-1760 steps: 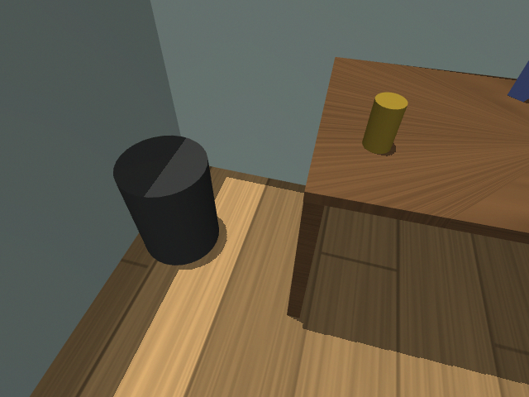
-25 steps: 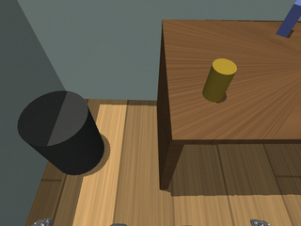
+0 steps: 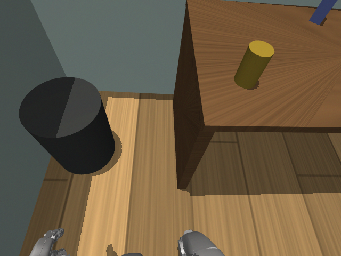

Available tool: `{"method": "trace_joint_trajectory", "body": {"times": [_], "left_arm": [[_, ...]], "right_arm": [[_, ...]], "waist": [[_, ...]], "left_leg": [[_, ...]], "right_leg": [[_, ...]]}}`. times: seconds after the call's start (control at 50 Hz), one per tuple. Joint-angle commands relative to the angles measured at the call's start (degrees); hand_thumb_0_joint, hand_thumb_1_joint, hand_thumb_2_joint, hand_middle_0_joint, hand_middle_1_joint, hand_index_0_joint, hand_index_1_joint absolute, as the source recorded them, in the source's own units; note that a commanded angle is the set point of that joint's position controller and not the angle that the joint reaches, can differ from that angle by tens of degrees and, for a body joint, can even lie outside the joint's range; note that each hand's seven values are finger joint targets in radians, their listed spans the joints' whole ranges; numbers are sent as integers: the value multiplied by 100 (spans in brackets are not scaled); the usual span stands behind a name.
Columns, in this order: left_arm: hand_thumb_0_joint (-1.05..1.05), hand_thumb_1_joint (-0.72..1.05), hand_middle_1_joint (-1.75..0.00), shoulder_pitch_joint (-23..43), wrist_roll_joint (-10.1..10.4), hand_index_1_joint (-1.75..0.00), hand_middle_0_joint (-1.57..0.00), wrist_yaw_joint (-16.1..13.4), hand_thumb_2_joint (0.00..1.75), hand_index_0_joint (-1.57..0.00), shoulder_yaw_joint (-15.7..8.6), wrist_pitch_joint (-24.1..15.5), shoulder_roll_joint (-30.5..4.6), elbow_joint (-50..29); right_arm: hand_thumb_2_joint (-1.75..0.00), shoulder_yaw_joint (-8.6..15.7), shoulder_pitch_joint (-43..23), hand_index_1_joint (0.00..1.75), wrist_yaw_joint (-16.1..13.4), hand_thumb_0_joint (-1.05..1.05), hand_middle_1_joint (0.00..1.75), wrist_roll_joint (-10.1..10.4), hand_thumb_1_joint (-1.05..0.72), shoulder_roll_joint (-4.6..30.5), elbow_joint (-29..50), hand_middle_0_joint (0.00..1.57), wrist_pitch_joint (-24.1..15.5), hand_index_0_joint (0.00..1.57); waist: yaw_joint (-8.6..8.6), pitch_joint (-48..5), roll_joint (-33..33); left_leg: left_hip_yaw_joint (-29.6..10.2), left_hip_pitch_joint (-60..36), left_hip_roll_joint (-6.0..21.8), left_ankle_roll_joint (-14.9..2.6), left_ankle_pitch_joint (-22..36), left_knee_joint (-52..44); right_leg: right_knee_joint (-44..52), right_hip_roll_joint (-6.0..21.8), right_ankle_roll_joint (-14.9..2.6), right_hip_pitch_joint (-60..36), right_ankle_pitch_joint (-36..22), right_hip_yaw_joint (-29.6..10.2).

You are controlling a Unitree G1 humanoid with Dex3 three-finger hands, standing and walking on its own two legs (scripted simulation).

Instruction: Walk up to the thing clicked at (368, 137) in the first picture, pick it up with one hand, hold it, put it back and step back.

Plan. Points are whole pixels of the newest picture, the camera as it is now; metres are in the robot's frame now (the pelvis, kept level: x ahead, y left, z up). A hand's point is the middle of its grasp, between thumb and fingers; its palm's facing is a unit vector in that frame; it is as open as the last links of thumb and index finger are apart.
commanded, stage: step back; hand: right
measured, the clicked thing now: (252, 65) +0.64 -0.25 +0.03
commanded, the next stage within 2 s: none
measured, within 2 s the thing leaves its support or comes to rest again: neither
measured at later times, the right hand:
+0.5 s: hand out of the picture -0.01 -0.27 -0.16, palm faces -0.04 +0.92 -0.40, open 7.4 cm
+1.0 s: hand out of the picture -0.13 -0.29 -0.14, palm faces +0.02 +0.90 -0.43, open 7.4 cm
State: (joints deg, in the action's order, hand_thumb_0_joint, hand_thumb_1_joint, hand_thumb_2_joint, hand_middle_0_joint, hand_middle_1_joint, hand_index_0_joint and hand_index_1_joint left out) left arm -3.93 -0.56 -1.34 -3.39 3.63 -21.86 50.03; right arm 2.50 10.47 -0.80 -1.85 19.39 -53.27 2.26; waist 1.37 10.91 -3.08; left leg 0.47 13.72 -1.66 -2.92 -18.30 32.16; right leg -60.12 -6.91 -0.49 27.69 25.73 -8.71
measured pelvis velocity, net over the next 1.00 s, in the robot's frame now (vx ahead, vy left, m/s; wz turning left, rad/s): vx -0.27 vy -0.01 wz -0.09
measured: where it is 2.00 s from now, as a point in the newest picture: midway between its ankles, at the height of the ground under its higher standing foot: outside the picture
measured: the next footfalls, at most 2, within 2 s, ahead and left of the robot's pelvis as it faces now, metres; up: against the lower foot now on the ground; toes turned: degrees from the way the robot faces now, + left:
right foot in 0.16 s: +0.02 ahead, -0.10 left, +0.00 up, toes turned +1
left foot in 0.56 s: -0.11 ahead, +0.13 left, +0.00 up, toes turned -3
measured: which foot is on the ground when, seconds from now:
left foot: down 0.00-0.22, up 0.24-0.54, down 0.56-1.00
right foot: up 0.00-0.14, down 0.16-0.60, up 0.62-0.96, down 0.98-1.00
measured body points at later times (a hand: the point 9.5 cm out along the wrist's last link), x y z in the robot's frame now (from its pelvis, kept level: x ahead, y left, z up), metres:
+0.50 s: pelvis -0.11 +0.00 -0.01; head -0.04 -0.01 +0.44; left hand +0.04 +0.30 -0.11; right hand -0.01 -0.32 -0.13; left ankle -0.15 +0.14 -0.70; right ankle -0.02 -0.10 -0.73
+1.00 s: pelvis -0.27 -0.01 -0.02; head -0.20 +0.00 +0.43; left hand -0.18 +0.31 -0.14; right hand -0.14 -0.33 -0.11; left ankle -0.15 +0.13 -0.73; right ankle -0.30 -0.14 -0.74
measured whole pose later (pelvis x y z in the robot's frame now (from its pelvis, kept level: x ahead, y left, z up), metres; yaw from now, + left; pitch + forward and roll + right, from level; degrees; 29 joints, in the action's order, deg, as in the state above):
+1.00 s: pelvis -0.27 -0.01 -0.02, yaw -5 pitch -3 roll -2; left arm -11.6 -1.6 0.5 -5.2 3.3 -22.3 50.5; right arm 2.6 4.0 -0.4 -1.3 23.0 -45.2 2.0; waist -1.5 11.4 0.9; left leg -0.6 24.6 5.3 1.3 -11.5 39.0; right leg -36.8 -2.7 0.6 11.7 22.3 -2.9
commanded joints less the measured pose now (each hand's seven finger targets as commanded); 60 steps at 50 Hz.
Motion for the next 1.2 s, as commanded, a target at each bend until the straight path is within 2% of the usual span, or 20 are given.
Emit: {"method": "trace_joint_trajectory", "body": {"times": [0.0, 0.1, 0.16, 0.2, 0.22, 0.3, 0.42, 0.52, 0.54, 0.56, 0.6, 0.68, 0.82, 0.92, 0.96, 0.98, 1.0, 1.02, 1.08, 1.18], "left_arm": [[0, 90, -30, -100, -63, -30, -20, -55, 90, -20, -259, -190, -944, -567], [0, 90, -30, -419, -109, -30, -20, -7, 90, -20, -316, -257, -894, -485], [0, 90, -30, -696, -206, -30, -20, -12, 90, -20, -405, -331, -1152, -359], [0, 90, -30, -338, -132, -30, -20, 17, 90, -20, -498, -314, -1688, -584], [0, 90, -30, -322, -161, -30, -20, 16, 90, -20, -498, -342, -1596, -698], [0, 90, -30, 43, -109, -30, -20, -23, 90, -20, -437, -278, -1100, -901], [0, 90, -30, -529, -188, -30, -20, -4, 90, -20, -454, -176, -1118, -984], [0, 90, -30, -205, -96, -30, -20, 51, 90, -20, -434, -52, -1263, -1135], [0, 90, -30, -303, -83, -30, -20, 68, 90, -20, -377, -17, -1129, -1142], [0, 90, -30, -327, -62, -30, -20, 79, 90, -20, -325, -20, -879, -1208], [0, 90, -30, 178, -172, -30, -20, -10, 90, -20, -540, -41, -1242, -1184], [0, 90, -30, -844, -30, -30, -20, 85, 90, -20, -535, -19, -1065, -732], [0, 90, -30, -637, -98, -30, -20, 87, 90, -20, -422, -113, -970, -808], [0, 90, -30, -1351, -96, -30, -20, 122, 90, -20, -392, -167, -947, -398], [0, 90, -30, -1692, -156, -30, -20, 125, 90, -20, -444, -178, -1093, -177], [0, 90, -30, -1555, -238, -30, -20, 143, 90, -20, -544, -185, -1441, -252], [0, 90, -30, -1126, -201, -30, -20, 171, 90, -20, -655, -143, -1980, -472], [0, 90, -30, -596, -265, -30, -20, 147, 90, -20, -693, -156, -2254, -709], [0, 90, -30, 184, -210, -30, -20, 67, 90, -20, -471, -228, -1463, -968], [0, 90, -30, -576, -275, -30, -20, -7, 90, -20, -488, -159, -1203, -905]], "right_arm": [[-90, 449, 71, 30, -193, 0, 30, 45, -90, 1408, 537, 20, -150, 20], [-90, 440, -70, 30, -137, 0, 30, 120, -90, 1543, 657, 20, -85, 20], [-90, 349, -327, 30, -102, 0, 30, 224, -90, 1351, 757, 20, -73, 20], [-90, 327, -444, 30, -137, 0, 30, 247, -90, 1242, 794, 20, -24, 20], [-90, 364, -265, 30, -148, 0, 30, 191, -90, 1369, 717, 20, 17, 20], [-90, 287, 192, 30, -105, 0, 30, 211, -90, 1327, 510, 20, -24, 20], [-90, 224, 110, 30, -172, 0, 30, 164, -90, 1258, 701, 20, -128, 20], [-90, 339, 770, 30, -106, 0, 30, 57, -90, 1291, 441, 20, -174, 20], [-90, 401, 656, 30, -102, 0, 30, 0, -90, 1437, 477, 20, -188, 20], [-90, 502, 559, 30, -95, 0, 30, -118, -90, 1877, 544, 20, -202, 20], [-90, 619, -314, 30, -69, 0, 30, -82, -90, 2503, 849, 20, -231, 20], [-90, 363, -792, 30, -124, 0, 30, -91, -90, 1498, 938, 20, -294, 20], [-90, 457, 55, 30, -126, 0, 30, 21, -90, 1610, 926, 20, -223, 20], [-90, 495, -279, 30, -84, 0, 30, 41, -90, 1874, 1097, 20, -69, 20], [-90, 437, -543, 30, -55, 0, 30, 108, -90, 1766, 1161, 20, -8, 20], [-90, 379, -480, 30, -54, 0, 30, 135, -90, 1533, 1216, 20, -5, 20], [-90, 345, -749, 30, -126, 0, 30, 193, -90, 1279, 1334, 20, -27, 20], [-90, 442, -597, 30, -198, 0, 30, 133, -90, 1493, 1226, 20, -5, 20], [-90, 412, -65, 30, -115, 0, 30, 200, -90, 1580, 841, 20, -35, 20], [-90, 209, -53, 30, -188, 0, 30, 163, -90, 1194, 956, 20, -219, 20]], "waist": [[73, -1443, 977], [-20, -1451, 1008], [-167, -1525, 140], [-347, -1088, -1353], [-316, -916, -1095], [-105, -1090, -188], [-435, -1572, -715], [-57, -1756, -852], [-61, -1612, -396], [-26, -1554, 835], [114, -849, 1733], [-579, -851, 811], [61, -1331, 1319], [-182, -1736, 1662], [-411, -1658, 1308], [-324, -1450, 448], [-518, -1063, -1170], [-493, -696, -1527], [35, -474, -524], [-424, -1171, -781]], "left_leg": [[-1222, -2086, 1360, -608, 4024, -237], [-1067, -1283, 1360, -682, 3287, 24], [-846, 51, 964, -278, 1808, 520], [-312, 669, -365, 205, -1625, 2480], [-807, 693, -259, 276, -2005, 3236], [-903, 827, -544, 327, -1165, 3649], [-452, 1199, -198, 485, -1212, 1728], [51, -231, -64, 246, 306, -689], [-475, -401, 223, 118, 526, -993], [-2082, -664, 1422, -288, 645, -1301], [-3692, 1202, 2901, -1600, 591, -1943], [-1131, 139, 1323, -643, 2190, -1110], [-1113, -1239, 1510, -1109, 2630, -520], [-1196, -697, 1563, -896, 2297, -126], [-993, 146, 1244, -443, 1560, 135], [-899, 1040, 695, -125, 647, 722], [-372, 1525, -399, 212, -1275, 1899], [-654, 1190, -200, 360, -1808, 3115], [-943, 1026, -406, 253, -933, 3690], [-429, 1603, -251, 383, -1099, 1995]], "right_leg": [[958, 283, 139, 397, -29, 120], [2700, 468, -75, -868, -535, 651], [3477, 985, -360, -2119, -2871, -158], [3961, 2679, -1743, -1359, -3735, -2174], [4016, 2841, -1888, -1127, -3731, -2412], [3734, 1864, -1241, -1210, -3620, -665], [3381, 1791, -1177, -2680, -3512, -524], [2881, 1685, -778, -1839, -2644, -462], [2713, 1434, -517, -1275, -1902, -422], [1812, 737, -232, -194, -624, -106], [-734, 191, 42, -333, 982, -370], [-1366, -100, -20, 178, -84, -387], [572, 288, 395, -10, 334, 86], [2971, 586, 157, -1354, -399, 709], [3682, 631, -91, -1996, -1244, 692], [3775, 1275, -310, -2075, -1005, -473], [4292, 2311, -1097, -1123, -811, -1744], [4648, 3066, -1671, 50, -561, -2474], [3983, 2074, -1121, -104, -1926, -631], [3067, 1691, -988, -2324, -3685, -43]]}}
